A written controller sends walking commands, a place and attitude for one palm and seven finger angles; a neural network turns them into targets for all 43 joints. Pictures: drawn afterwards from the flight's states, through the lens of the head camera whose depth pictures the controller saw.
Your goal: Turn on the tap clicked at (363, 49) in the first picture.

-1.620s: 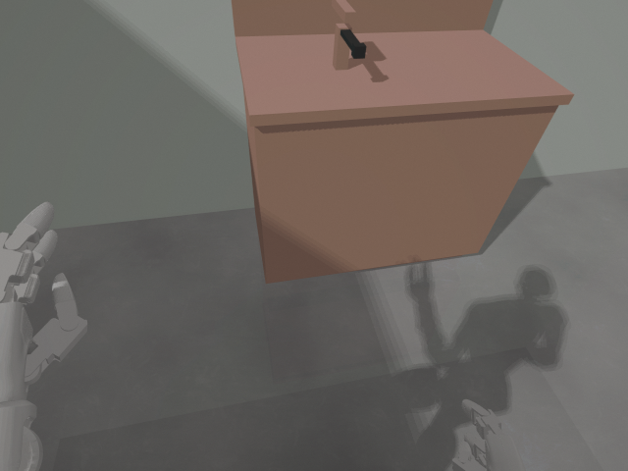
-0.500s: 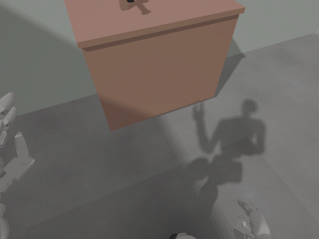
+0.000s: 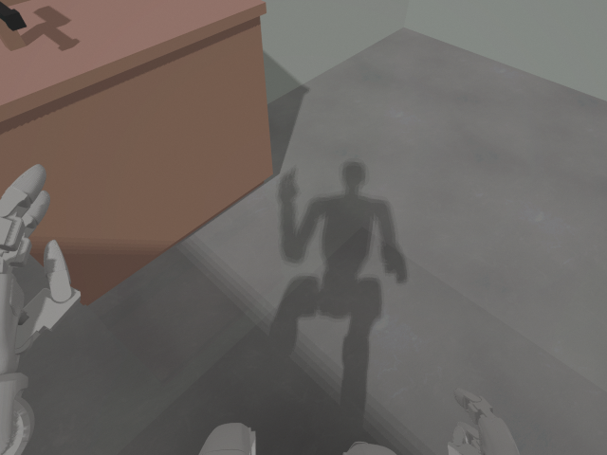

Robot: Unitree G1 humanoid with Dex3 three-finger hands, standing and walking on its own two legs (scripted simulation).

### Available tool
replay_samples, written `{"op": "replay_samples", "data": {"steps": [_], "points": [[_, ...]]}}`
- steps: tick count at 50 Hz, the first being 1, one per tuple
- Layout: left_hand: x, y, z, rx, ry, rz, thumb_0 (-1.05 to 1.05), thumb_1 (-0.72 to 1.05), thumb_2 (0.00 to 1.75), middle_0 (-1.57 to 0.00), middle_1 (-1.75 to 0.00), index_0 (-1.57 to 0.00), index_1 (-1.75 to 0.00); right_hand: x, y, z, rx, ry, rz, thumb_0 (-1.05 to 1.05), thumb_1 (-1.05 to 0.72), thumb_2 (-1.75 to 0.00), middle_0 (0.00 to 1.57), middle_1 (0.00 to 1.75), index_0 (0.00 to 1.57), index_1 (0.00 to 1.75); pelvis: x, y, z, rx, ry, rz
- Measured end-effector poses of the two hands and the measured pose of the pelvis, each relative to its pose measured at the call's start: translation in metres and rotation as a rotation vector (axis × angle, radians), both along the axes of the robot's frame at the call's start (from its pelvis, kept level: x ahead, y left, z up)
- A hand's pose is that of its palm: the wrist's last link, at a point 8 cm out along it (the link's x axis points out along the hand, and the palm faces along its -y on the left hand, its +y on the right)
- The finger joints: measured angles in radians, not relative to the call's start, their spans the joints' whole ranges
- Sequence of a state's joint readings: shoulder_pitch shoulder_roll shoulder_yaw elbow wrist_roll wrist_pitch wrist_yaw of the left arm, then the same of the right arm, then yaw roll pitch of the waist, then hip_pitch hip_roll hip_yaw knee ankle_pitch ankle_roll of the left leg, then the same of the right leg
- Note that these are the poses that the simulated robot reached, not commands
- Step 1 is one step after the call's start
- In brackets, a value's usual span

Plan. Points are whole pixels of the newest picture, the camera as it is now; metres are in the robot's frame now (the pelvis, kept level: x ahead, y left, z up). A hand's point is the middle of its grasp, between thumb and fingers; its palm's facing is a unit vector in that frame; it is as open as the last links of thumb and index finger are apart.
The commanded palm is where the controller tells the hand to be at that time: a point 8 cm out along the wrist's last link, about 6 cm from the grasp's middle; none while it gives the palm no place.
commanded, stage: walk to a spot facing it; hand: left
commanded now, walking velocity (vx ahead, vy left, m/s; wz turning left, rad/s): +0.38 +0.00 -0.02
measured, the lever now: (13, 19) +0.87 +0.61 +0.15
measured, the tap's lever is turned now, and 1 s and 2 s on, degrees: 0 0 0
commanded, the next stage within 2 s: turn to face it in 0.86 s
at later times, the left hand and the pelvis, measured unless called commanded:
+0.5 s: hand (114, 184) +0.35 +0.21 +0.20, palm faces +0.33 -0.85 -0.40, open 7.4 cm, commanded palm +0.30 +0.26 +0.20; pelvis +0.12 -0.01 +0.03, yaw -4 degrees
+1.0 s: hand (175, 84) +0.53 +0.18 +0.21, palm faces +0.36 -0.83 -0.44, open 7.4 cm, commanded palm +0.48 +0.24 +0.20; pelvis +0.30 -0.03 +0.00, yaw -3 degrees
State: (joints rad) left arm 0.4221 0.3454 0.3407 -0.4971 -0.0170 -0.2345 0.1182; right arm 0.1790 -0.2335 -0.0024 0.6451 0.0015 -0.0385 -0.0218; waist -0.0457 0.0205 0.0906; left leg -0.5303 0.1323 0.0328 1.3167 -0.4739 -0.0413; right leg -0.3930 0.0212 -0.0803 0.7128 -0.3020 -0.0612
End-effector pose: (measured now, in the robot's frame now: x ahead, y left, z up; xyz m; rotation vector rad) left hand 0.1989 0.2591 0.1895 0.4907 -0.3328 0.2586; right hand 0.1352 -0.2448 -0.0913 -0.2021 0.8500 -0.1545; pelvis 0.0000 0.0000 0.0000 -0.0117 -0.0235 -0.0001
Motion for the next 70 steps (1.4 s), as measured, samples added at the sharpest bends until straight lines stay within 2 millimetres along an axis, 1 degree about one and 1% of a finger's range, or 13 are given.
{"op": "replay_samples", "data": {"steps": [4, 9, 16, 21, 25, 32, 38, 42, 48, 54, 58, 62, 70], "points": [[0.005, -0.012, 0.024, 0.066, -0.008, -0.081, 0.01, 0.88, 0.9, -0.22, -0.31, -0.22, -0.3, -0.005, -0.023, 0.024, -0.064, 0.015, -0.071, 0.02, -0.9, -0.89, 0.2, 0.3, 0.2, 0.3, 0.015, -0.003, 0.013, 0.009, 0.015, -0.022], [0.016, 0.008, 0.049, 0.095, -0.128, -0.038, 0.01, 0.88, 0.9, -0.22, -0.31, -0.22, -0.3, 0.008, -0.03, 0.041, -0.128, -0.007, -0.106, 0.01, -0.9, -0.9, 0.2, 0.3, 0.2, 0.3, 0.044, 0.002, 0.019, 0.012, 0.015, -0.033], [0.063, 0.044, 0.018, -0.069, -0.098, 0.117, 0.01, 0.88, 0.9, -0.21, -0.31, -0.21, -0.3, 0.057, 0.001, 0.036, -0.076, -0.106, -0.118, 0.01, -0.9, -0.9, 0.2, 0.3, 0.2, 0.3, 0.08, 0.015, 0.017, 0.002, -0.008, -0.047], [0.094, 0.019, 0.013, -0.091, -0.005, 0.072, 0.01, 0.89, 0.9, -0.21, -0.3, -0.21, -0.3, 0.09, 0.036, 0.035, 0.034, -0.122, -0.044, 0.01, -0.9, -0.89, 0.2, 0.3, 0.2, 0.3, 0.1, 0.008, 0.025, -0.005, 0.001, -0.059], [0.113, -0.01, 0.026, -0.017, 0.006, 0.012, 0.02, 0.89, 0.9, -0.21, -0.31, -0.21, -0.3, 0.114, 0.043, 0.029, 0.094, -0.115, -0.016, 0.01, -0.9, -0.89, 0.2, 0.3, 0.2, 0.3, 0.12, -0.005, 0.026, 0.0, 0.016, -0.078], [0.161, -0.035, 0.029, 0.061, -0.015, 0.046, 0.01, 0.88, 0.9, -0.22, -0.31, -0.21, -0.3, 0.156, 0.003, -0.005, 0.102, -0.022, -0.011, 0.01, -0.9, -0.89, 0.21, 0.3, 0.21, 0.3, 0.161, -0.036, 0.01, 0.004, 0.027, -0.058], [0.201, -0.04, 0.01, -0.007, 0.089, 0.074, 0.01, 0.88, 0.9, -0.21, -0.31, -0.21, -0.3, 0.191, -0.049, 0.011, -0.003, 0.044, -0.054, 0.01, -0.9, -0.89, 0.21, 0.3, 0.2, 0.3, 0.205, -0.045, 0.023, 0.03, 0.045, -0.054], [0.231, -0.046, 0.012, -0.005, 0.08, 0.043, 0.01, 0.88, 0.9, -0.22, -0.31, -0.21, -0.3, 0.222, -0.07, 0.026, -0.078, 0.052, -0.055, 0.01, -0.9, -0.89, 0.2, 0.3, 0.2, 0.3, 0.234, -0.047, 0.026, 0.042, 0.046, -0.038], [0.279, -0.038, 0.027, 0.053, -0.07, -0.007, 0.01, 0.88, 0.9, -0.22, -0.31, -0.22, -0.3, 0.287, -0.068, 0.029, -0.134, -0.032, -0.071, 0.01, -0.9, -0.9, 0.2, 0.3, 0.2, 0.3, 0.29, -0.034, 0.007, 0.034, 0.021, -0.049], [0.326, -0.022, 0.033, 0.072, -0.113, 0.006, 0.01, 0.88, 0.9, -0.22, -0.31, -0.21, -0.3, 0.345, -0.024, 0.028, -0.001, -0.104, -0.049, 0.01, -0.91, -0.9, 0.2, 0.3, 0.2, 0.3, 0.321, -0.036, 0.008, 0.016, 0.003, -0.003], [0.327, -0.024, 0.043, 0.076, -0.087, 0.033, 0.01, 0.88, 0.9, -0.22, -0.31, -0.21, -0.3, 0.368, 0.0, 0.03, 0.075, -0.099, 0.022, 0.01, -0.9, -0.89, 0.2, 0.3, 0.2, 0.3, 0.338, -0.043, 0.017, -0.011, 0.023, 0.028], [0.313, -0.034, 0.046, 0.079, -0.021, 0.09, 0.01, 0.88, 0.9, -0.21, -0.31, -0.21, -0.3, 0.385, 0.008, 0.025, 0.114, -0.071, 0.102, 0.01, -0.9, -0.89, 0.2, 0.3, 0.2, 0.3, 0.355, -0.055, 0.022, -0.028, 0.04, 0.074], [0.299, -0.057, 0.026, 0.034, 0.047, 0.323, 0.01, 0.88, 0.9, -0.21, -0.31, -0.21, -0.3, 0.429, -0.026, -0.001, 0.113, -0.038, 0.236, 0.01, -0.9, -0.89, 0.21, 0.3, 0.2, 0.3, 0.378, -0.099, 0.012, -0.011, 0.029, 0.16]]}}
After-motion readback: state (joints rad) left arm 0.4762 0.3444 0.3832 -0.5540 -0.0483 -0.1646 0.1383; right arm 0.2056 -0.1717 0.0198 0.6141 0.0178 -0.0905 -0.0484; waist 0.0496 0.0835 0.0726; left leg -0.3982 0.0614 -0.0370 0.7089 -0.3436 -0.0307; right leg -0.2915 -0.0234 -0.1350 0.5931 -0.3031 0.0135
